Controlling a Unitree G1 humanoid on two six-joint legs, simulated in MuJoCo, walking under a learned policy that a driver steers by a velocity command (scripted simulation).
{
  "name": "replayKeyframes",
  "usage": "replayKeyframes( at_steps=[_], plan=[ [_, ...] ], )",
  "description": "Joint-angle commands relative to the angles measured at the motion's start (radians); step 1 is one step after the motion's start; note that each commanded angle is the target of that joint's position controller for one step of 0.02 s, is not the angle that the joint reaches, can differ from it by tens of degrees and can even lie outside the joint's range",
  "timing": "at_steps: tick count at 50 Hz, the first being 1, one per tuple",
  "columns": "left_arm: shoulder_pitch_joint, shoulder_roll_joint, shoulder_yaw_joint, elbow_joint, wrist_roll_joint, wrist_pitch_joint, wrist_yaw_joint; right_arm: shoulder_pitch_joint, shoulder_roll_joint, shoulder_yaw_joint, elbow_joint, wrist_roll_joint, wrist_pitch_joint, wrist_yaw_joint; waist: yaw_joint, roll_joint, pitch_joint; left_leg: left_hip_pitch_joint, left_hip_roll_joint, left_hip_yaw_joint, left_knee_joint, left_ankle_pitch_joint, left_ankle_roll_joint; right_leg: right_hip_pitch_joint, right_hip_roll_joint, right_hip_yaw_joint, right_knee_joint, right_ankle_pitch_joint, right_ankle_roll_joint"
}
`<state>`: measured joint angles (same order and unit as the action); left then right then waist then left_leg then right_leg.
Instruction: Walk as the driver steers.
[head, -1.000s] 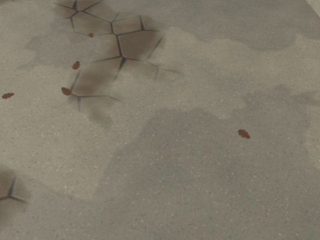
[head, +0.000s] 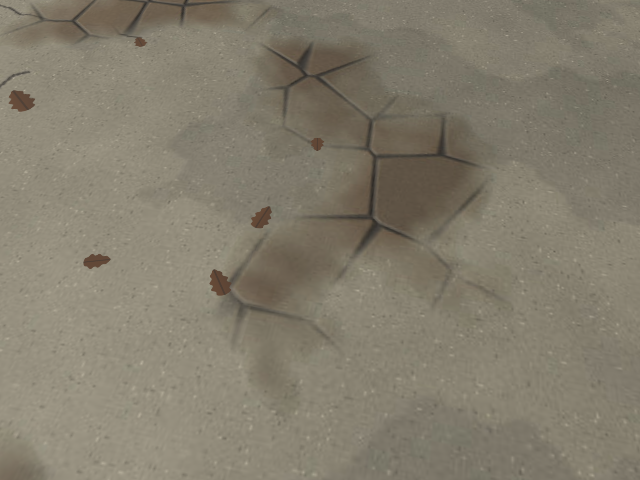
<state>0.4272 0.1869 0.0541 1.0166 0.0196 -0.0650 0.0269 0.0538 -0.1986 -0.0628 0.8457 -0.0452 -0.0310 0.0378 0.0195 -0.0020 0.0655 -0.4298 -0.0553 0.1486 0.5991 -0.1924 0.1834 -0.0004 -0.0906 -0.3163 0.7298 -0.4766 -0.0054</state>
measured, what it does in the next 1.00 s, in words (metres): walks ahead, turning right: right foot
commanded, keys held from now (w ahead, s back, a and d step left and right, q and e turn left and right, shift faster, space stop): w+q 0.10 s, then e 0.76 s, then no key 0.14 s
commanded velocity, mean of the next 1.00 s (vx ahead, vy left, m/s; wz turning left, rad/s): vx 0.17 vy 0.00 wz -0.19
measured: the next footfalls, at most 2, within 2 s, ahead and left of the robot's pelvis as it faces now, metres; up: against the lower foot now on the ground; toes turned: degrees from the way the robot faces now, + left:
right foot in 0.48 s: +0.34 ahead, -0.06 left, +0.00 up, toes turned -2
left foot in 1.04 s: +0.33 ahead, +0.13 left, +0.00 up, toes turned -20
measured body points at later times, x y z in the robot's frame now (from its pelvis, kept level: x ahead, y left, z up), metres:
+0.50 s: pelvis +0.22 +0.00 +0.01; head +0.25 +0.00 +0.46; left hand +0.30 +0.25 -0.13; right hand +0.26 -0.26 -0.13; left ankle +0.10 +0.04 -0.70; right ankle +0.30 -0.06 -0.72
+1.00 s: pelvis +0.26 +0.03 +0.02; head +0.28 +0.03 +0.47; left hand +0.42 +0.29 -0.10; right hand +0.31 -0.26 -0.09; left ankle +0.28 +0.15 -0.70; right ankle +0.30 -0.06 -0.72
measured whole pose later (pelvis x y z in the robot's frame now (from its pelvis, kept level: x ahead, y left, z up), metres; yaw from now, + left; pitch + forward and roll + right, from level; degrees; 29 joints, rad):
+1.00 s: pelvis +0.26 +0.03 +0.02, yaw -16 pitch +2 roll +1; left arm 0.23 0.28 0.08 0.80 0.02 0.05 0.00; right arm 0.18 -0.26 -0.03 0.79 0.00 0.02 -0.04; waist 0.03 -0.02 0.02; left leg -0.32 -0.04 -0.05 0.63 -0.38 -0.01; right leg -0.34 0.15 0.19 0.43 -0.10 -0.06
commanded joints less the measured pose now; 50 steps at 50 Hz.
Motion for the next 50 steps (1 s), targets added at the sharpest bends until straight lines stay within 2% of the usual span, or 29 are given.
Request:
replayKeyframes(
  at_steps=[1, 2, 3, 4, 5, 6, 8, 10, 13, 17, 20, 22, 23, 24, 25, 26, 27, 28, 29, 30, 32, 35, 39, 41, 43, 47, 49, 50],
  plan=[
    [-0.108, 0.139, 0.028, -0.185, -0.009, -0.023, -0.025, 0.360, -0.295, -0.086, 0.031, 0.019, 0.011, -0.022, -0.146, 0.106, -0.293, 0.711, 0.399, -0.896, -0.321, -0.096, 0.282, -0.707, 0.112, 0.287, 0.762, -0.048, 0.000],
    [-0.188, 0.135, 0.023, -0.213, -0.013, -0.038, -0.030, 0.305, -0.263, -0.076, 0.035, 0.026, 0.015, -0.032, -0.122, 0.042, -0.146, 0.615, 0.386, -0.730, -0.346, -0.053, 0.242, -0.795, 0.036, 0.340, 0.718, 0.060, -0.011],
    [-0.177, 0.136, 0.021, -0.209, -0.016, -0.049, -0.030, 0.262, -0.209, -0.062, 0.033, 0.033, 0.011, -0.035, -0.080, -0.013, -0.080, 0.493, 0.349, -0.634, -0.363, 0.056, 0.195, -0.746, 0.002, 0.339, 0.617, 0.138, -0.015],
    [-0.158, 0.136, 0.023, -0.194, -0.007, -0.044, -0.026, 0.216, -0.175, -0.052, 0.026, 0.034, 0.003, -0.038, -0.035, -0.051, -0.044, 0.402, 0.293, -0.544, -0.370, 0.176, 0.151, -0.681, -0.022, 0.342, 0.539, 0.163, -0.009],
    [-0.134, 0.131, 0.022, -0.191, 0.013, -0.025, -0.026, 0.195, -0.149, -0.042, 0.021, 0.042, -0.007, -0.043, -0.004, -0.043, -0.049, 0.344, 0.250, -0.478, -0.376, 0.262, 0.133, -0.616, -0.032, 0.346, 0.492, 0.169, 0.006],
    [-0.101, 0.118, 0.020, -0.177, 0.022, -0.003, -0.029, 0.186, -0.134, -0.032, 0.017, 0.043, -0.021, -0.044, 0.016, -0.036, -0.059, 0.318, 0.236, -0.416, -0.371, 0.410, 0.118, -0.568, -0.036, 0.339, 0.459, 0.169, 0.017],
    [-0.074, 0.094, 0.015, -0.163, 0.022, 0.024, -0.033, 0.223, -0.141, -0.026, 0.037, 0.046, -0.046, -0.041, 0.032, -0.022, -0.062, 0.289, 0.211, -0.311, -0.353, 0.726, 0.090, -0.526, -0.023, 0.306, 0.395, 0.186, 0.031],
    [-0.097, 0.086, 0.010, -0.162, 0.016, 0.033, -0.037, 0.273, -0.145, -0.020, 0.061, 0.039, -0.052, -0.040, 0.021, 0.018, -0.063, 0.294, 0.184, -0.232, -0.346, 0.883, 0.025, -0.519, -0.010, 0.280, 0.314, 0.259, 0.027],
    [-0.180, 0.092, 0.003, -0.177, -0.001, 0.039, -0.041, 0.289, -0.137, -0.006, 0.070, 0.035, -0.046, -0.044, -0.012, 0.071, -0.057, 0.338, 0.153, -0.151, -0.349, 0.908, -0.065, -0.528, 0.013, 0.261, 0.176, 0.370, 0.004],
    [-0.264, 0.085, -0.011, -0.191, -0.009, 0.037, -0.036, 0.304, -0.133, 0.007, 0.086, 0.025, -0.040, -0.065, -0.052, 0.084, -0.052, 0.432, 0.184, -0.093, -0.333, 0.908, -0.091, -0.510, 0.057, 0.252, -0.008, 0.451, -0.027],
    [-0.232, 0.113, -0.006, -0.187, 0.005, 0.032, -0.033, 0.289, -0.148, 0.005, 0.088, 0.029, -0.029, -0.089, -0.036, 0.095, -0.063, 0.496, 0.222, -0.079, -0.231, 1.011, -0.084, -0.468, 0.101, 0.224, -0.065, 0.364, -0.057],
    [-0.142, 0.131, 0.004, -0.163, 0.009, 0.027, -0.027, 0.261, -0.171, -0.004, 0.080, 0.031, -0.021, -0.101, 0.000, 0.101, -0.084, 0.506, 0.242, -0.083, -0.091, 1.100, -0.080, -0.398, 0.139, 0.209, -0.111, 0.273, -0.091],
    [-0.070, 0.139, 0.011, -0.144, 0.009, 0.022, -0.023, 0.238, -0.185, -0.010, 0.072, 0.031, -0.017, -0.104, 0.035, 0.090, -0.103, 0.491, 0.238, -0.082, 0.028, 1.056, -0.083, -0.335, 0.144, 0.221, -0.179, 0.288, -0.113],
    [0.027, 0.152, 0.019, -0.125, 0.013, 0.012, -0.019, 0.185, -0.202, -0.018, 0.053, 0.039, -0.015, -0.103, 0.108, 0.050, -0.132, 0.407, 0.196, -0.048, 0.240, 0.888, -0.104, -0.208, 0.106, 0.277, -0.308, 0.505, -0.152],
    [0.060, 0.239, 0.041, -0.133, 0.013, 0.008, -0.012, 0.173, -0.171, -0.010, 0.001, 0.041, -0.020, -0.095, 0.103, -0.098, -0.188, 0.186, 0.062, 0.003, 0.560, 0.261, -0.134, -0.034, -0.105, 0.548, -0.289, 1.075, -0.233],
    [0.014, 0.291, 0.053, -0.141, -0.014, 0.023, -0.013, 0.289, -0.092, 0.000, -0.012, 0.046, -0.008, -0.080, -0.004, -0.246, -0.287, -0.037, -0.097, -0.119, 0.796, -0.411, -0.168, 0.090, -0.297, 0.850, -0.302, 1.468, -0.433],
    [-0.041, 0.270, 0.055, -0.160, -0.042, 0.032, -0.023, 0.314, -0.100, 0.010, 0.017, 0.010, 0.006, -0.075, -0.010, -0.095, -0.277, -0.040, -0.003, -0.222, 0.813, -0.373, -0.167, -0.003, -0.292, 0.796, -0.342, 1.236, -0.441],
    [-0.113, 0.211, 0.043, -0.183, -0.031, 0.045, -0.024, 0.250, -0.126, 0.002, 0.008, 0.014, 0.015, -0.073, -0.011, -0.027, -0.143, -0.078, 0.020, -0.215, 0.794, -0.328, -0.175, -0.135, -0.232, 0.728, -0.384, 0.971, -0.410],
    [-0.161, 0.163, 0.028, -0.194, -0.018, 0.060, -0.022, 0.209, -0.140, -0.005, -0.005, 0.015, 0.019, -0.073, -0.033, 0.032, -0.062, -0.091, 0.046, -0.205, 0.711, -0.288, -0.180, -0.234, -0.168, 0.677, -0.429, 0.764, -0.352],
    [-0.167, 0.154, 0.024, -0.199, -0.016, 0.065, -0.017, 0.185, -0.146, -0.007, -0.022, 0.010, 0.030, -0.072, -0.037, 0.015, -0.043, -0.083, 0.063, -0.202, 0.640, -0.251, -0.189, -0.274, -0.118, 0.640, -0.451, 0.675, -0.313],
    [-0.155, 0.180, 0.032, -0.199, -0.007, 0.066, -0.018, 0.205, -0.116, 0.001, -0.024, 0.006, 0.054, -0.067, -0.041, -0.038, -0.081, -0.045, 0.047, -0.183, 0.583, -0.195, -0.208, -0.292, -0.062, 0.597, -0.453, 0.648, -0.279],
    [-0.134, 0.222, 0.048, -0.208, -0.006, 0.064, -0.021, 0.189, -0.111, 0.004, -0.041, 0.018, 0.063, -0.070, -0.028, -0.062, -0.124, -0.064, 0.049, -0.186, 0.477, -0.180, -0.231, -0.249, -0.041, 0.611, -0.446, 0.588, -0.251],
    [-0.125, 0.235, 0.057, -0.229, -0.005, 0.083, -0.018, 0.111, -0.131, 0.001, -0.079, 0.023, 0.073, -0.077, 0.012, -0.114, -0.125, -0.107, 0.054, -0.205, 0.362, -0.174, -0.246, -0.204, -0.030, 0.696, -0.473, 0.298, -0.221],
    [-0.125, 0.240, 0.062, -0.239, -0.002, 0.091, -0.018, 0.089, -0.134, 0.002, -0.094, 0.027, 0.070, -0.079, 0.024, -0.121, -0.115, -0.109, 0.051, -0.214, 0.312, -0.181, -0.246, -0.195, -0.032, 0.739, -0.478, 0.225, -0.218],
    [-0.129, 0.245, 0.066, -0.248, 0.002, 0.095, -0.020, 0.082, -0.134, 0.005, -0.105, 0.031, 0.063, -0.080, 0.029, -0.125, -0.115, -0.089, 0.041, -0.220, 0.262, -0.197, -0.237, -0.188, -0.034, 0.772, -0.469, 0.226, -0.217],
    [-0.166, 0.232, 0.061, -0.262, 0.010, 0.100, -0.026, 0.141, -0.137, 0.011, -0.104, 0.043, 0.047, -0.084, 0.016, -0.141, -0.138, 0.044, 0.019, -0.197, 0.131, -0.234, -0.202, -0.206, -0.037, 0.783, -0.434, 0.354, -0.207],
    [-0.188, 0.225, 0.057, -0.264, 0.007, 0.106, -0.028, 0.202, -0.133, 0.014, -0.095, 0.047, 0.040, -0.086, -0.009, -0.139, -0.138, 0.148, 0.004, -0.179, -0.018, -0.203, -0.175, -0.233, -0.029, 0.794, -0.407, 0.403, -0.183],
    [-0.204, 0.221, 0.054, -0.265, -0.001, 0.111, -0.026, 0.245, -0.127, 0.017, -0.084, 0.044, 0.034, -0.089, -0.035, -0.126, -0.132, 0.229, 0.002, -0.170, -0.162, -0.124, -0.158, -0.268, -0.007, 0.785, -0.384, 0.376, -0.154]
  ],
)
